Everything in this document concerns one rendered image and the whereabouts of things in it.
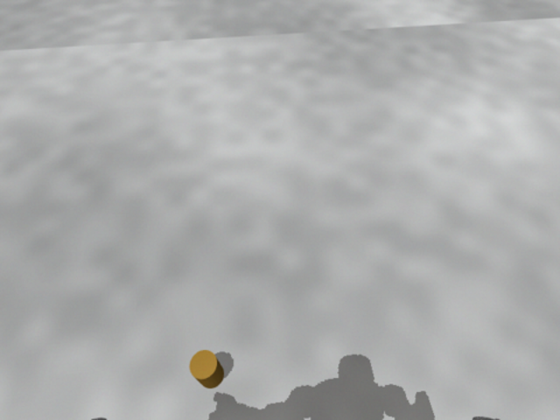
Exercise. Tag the can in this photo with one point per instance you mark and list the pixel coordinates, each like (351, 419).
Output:
(205, 367)

